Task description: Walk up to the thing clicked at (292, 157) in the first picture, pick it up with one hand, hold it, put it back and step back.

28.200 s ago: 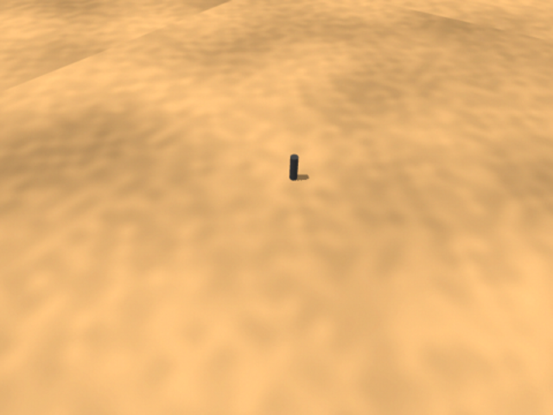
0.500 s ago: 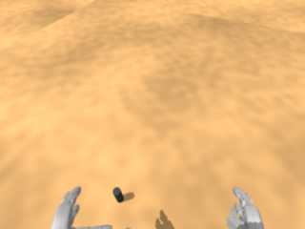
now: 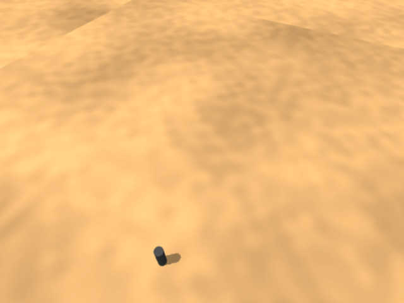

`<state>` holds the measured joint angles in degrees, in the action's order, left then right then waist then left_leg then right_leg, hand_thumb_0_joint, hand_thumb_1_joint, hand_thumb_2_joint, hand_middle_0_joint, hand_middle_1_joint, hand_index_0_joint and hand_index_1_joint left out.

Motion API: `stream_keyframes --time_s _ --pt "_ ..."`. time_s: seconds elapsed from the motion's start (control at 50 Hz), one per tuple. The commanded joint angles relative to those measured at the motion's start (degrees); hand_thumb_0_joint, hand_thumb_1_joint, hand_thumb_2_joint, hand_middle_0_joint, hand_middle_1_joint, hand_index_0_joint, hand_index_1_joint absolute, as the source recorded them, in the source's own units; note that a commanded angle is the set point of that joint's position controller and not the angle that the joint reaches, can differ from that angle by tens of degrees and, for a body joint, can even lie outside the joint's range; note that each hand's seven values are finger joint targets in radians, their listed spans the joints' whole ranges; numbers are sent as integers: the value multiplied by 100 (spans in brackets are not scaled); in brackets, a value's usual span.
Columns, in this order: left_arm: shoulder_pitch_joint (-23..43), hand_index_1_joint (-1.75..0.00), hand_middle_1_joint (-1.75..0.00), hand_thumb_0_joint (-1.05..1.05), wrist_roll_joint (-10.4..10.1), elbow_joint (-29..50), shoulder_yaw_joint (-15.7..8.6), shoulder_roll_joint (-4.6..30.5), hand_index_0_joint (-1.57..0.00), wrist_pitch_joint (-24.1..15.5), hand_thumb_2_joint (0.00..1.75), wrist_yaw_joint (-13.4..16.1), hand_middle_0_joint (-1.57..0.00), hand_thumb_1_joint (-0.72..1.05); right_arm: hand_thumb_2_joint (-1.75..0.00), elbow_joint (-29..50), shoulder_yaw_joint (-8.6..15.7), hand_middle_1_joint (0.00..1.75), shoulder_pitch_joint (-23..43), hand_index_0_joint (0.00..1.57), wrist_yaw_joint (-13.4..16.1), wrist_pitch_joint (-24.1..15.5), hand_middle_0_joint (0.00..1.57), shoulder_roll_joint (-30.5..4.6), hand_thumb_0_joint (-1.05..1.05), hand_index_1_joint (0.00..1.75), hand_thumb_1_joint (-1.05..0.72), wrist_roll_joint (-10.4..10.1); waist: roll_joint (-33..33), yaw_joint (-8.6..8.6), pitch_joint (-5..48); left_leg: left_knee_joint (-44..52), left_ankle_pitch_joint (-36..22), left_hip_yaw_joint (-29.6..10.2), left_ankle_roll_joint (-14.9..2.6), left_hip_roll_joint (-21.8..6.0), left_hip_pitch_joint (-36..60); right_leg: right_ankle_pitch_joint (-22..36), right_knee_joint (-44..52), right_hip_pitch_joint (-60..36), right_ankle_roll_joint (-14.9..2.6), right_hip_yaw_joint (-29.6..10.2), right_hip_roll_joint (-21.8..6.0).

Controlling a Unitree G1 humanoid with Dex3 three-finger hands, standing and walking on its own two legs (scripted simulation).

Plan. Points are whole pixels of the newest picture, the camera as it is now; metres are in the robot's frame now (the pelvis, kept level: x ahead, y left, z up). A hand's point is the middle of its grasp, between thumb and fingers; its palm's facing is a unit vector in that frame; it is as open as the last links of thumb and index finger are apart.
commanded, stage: stand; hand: left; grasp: from the side
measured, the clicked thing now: (160, 256) +0.41 +0.21 -0.69
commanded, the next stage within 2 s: step back in 1.76 s
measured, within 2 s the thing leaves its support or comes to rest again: neither
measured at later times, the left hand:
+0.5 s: hand out of the picture +0.04 +0.25 -0.14, palm faces -0.01 -0.94 -0.35, open 7.4 cm
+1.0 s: hand out of the picture +0.03 +0.24 -0.14, palm faces -0.03 -0.94 -0.34, open 7.4 cm
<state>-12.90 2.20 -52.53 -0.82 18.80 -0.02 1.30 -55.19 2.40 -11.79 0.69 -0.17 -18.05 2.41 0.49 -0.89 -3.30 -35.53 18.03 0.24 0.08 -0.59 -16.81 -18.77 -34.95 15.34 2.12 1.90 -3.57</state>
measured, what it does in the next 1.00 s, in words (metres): stands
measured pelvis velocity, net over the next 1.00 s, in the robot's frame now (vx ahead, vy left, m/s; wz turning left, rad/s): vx -0.01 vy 0.00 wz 0.00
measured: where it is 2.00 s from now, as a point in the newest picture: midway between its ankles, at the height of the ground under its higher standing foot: outside the picture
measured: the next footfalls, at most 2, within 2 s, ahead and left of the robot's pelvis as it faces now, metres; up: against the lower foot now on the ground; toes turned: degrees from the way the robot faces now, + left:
none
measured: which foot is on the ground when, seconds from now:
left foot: down 0.00-1.00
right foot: down 0.00-1.00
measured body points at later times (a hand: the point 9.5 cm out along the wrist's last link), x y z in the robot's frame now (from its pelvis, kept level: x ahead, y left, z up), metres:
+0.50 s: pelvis -0.02 +0.00 +0.02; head -0.02 +0.00 +0.47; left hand +0.04 +0.30 -0.12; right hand +0.06 -0.28 -0.12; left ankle +0.01 +0.12 -0.73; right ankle +0.00 -0.14 -0.73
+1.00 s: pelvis -0.01 +0.00 +0.02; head +0.00 -0.01 +0.47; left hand +0.03 +0.29 -0.12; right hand +0.04 -0.30 -0.12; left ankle +0.01 +0.12 -0.73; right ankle +0.00 -0.14 -0.73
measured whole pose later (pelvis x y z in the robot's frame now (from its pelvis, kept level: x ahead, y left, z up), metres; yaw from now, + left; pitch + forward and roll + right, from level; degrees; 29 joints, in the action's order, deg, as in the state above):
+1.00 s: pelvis -0.01 +0.00 +0.02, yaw +0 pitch -3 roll +0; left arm -7.6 1.3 -67.4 0.0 18.5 -0.6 0.1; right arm -66.0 0.5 -7.7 0.0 0.2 -19.0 0.9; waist -0.9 -0.4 -3.8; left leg -20.5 9.2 0.2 0.7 -0.9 -8.7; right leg -10.1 -20.3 7.5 1.8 2.3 -2.9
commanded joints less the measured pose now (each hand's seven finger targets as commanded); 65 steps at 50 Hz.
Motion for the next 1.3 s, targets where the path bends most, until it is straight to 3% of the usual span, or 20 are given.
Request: stream_keyframes --time_s 0.0,0.16,0.2,0.3,0.42,0.54,0.58,0.66,0.72,0.8,0.98,1.08,1.18,1.28 --pt "235 -30 -30 0 -61 50 -229 1033 -20 -194 90 101 -20 90 -90 169 159 30 171 20 82 -196 20 -1002 0 30 -90 -44 -54 40 708 907 -1964 -505 -206 -458 635 1820 834 -643 -380 -388 -352" --pt "497 -30 -30 0 -78 -606 -156 1067 -20 -133 90 81 -20 90 -90 -319 73 30 418 20 87 -145 20 -1084 0 30 -90 -95 -162 16 387 1576 -1613 -573 -124 -534 748 1283 1378 -880 -279 -320 -358" --pt "549 -30 -30 0 -68 -743 -144 1063 -20 -125 90 68 -20 90 -90 -421 70 30 448 20 87 -124 20 -1106 0 30 -90 -91 -139 27 229 1749 -1108 -576 -110 -522 697 1005 1518 -833 -248 -332 -350" --pt "609 -30 -30 0 -68 -966 -140 1114 -20 -137 90 37 -20 90 -90 -597 61 30 501 20 54 -115 20 -1077 0 30 -90 -97 -78 30 105 1963 -689 -582 -88 -511 706 785 1711 -811 -230 -348 -368" --pt "746 -30 -30 0 -65 -1068 -148 1144 -20 -177 90 25 -20 90 -90 -667 65 30 635 20 22 -116 20 -1105 0 30 -90 -109 -33 36 191 1985 -819 -560 -86 -528 769 808 1875 -841 -210 -398 -413" --pt "701 -30 -30 0 -62 -1168 -154 1156 -20 -140 90 2 -20 90 -90 -692 70 30 707 20 15 -84 20 -1170 0 30 -90 -104 -125 5 83 2139 -163 -639 -94 -555 500 425 1861 -798 -217 -376 -369" --pt "725 -30 -30 0 -66 -1162 -152 1172 -20 -165 90 0 -20 90 -90 -703 55 30 675 20 4 -96 20 -1146 0 30 -90 -114 -63 18 207 2053 -419 -601 -109 -554 606 567 1894 -845 -232 -418 -411" --pt "684 -30 -30 0 -60 -1181 -151 1214 -20 -155 90 -11 -20 90 -90 -715 56 30 635 20 -3 -82 20 -1197 0 30 -90 -117 -59 39 146 2054 -263 -598 -89 -536 590 340 1935 -688 -221 -423 -384" --pt "689 -30 -30 0 -85 -1172 -157 1213 -20 -167 90 -20 -20 90 -90 -735 25 30 601 20 -4 -91 20 -1187 0 30 -90 -123 -99 37 227 1997 -442 -573 -107 -564 646 595 1905 -768 -250 -461 -422" --pt "672 -30 -30 0 -86 -1180 -152 1209 -20 -142 90 -33 -20 90 -90 -731 16 30 598 20 1 -87 20 -1252 0 30 -90 -126 -134 49 142 2040 -200 -610 -101 -583 572 446 1871 -699 -245 -447 -378" --pt "739 -30 -30 0 -114 -1153 -151 1211 -20 -187 90 -20 -20 90 -90 -773 -11 30 567 20 3 -114 20 -1245 0 30 -90 -144 36 83 424 1886 -1178 -528 -117 -634 874 1214 1870 -924 -252 -472 -470" --pt "748 -30 -30 0 -127 -1155 -144 1174 -20 -175 90 -27 -20 90 -90 -775 -19 30 638 20 6 -127 20 -1282 0 30 -90 -145 -7 74 385 1926 -1312 -521 -91 -650 950 1219 1891 -884 -223 -420 -443" --pt "816 -30 -30 0 -136 -1093 -166 1221 -20 -190 90 -20 -20 90 -90 -783 -20 30 651 20 14 -136 20 -1291 0 30 -90 -160 -59 67 540 1884 -1788 -475 -88 -680 1015 1788 1828 -1115 -226 -421 -485" --pt "869 -30 -30 0 -142 -1081 -171 1223 -20 -177 90 -32 -20 90 -90 -806 -27 30 661 20 16 -151 20 -1287 0 30 -90 -156 -43 83 509 1936 -1753 -450 -61 -678 1005 1770 1886 -1151 -215 -424 -485"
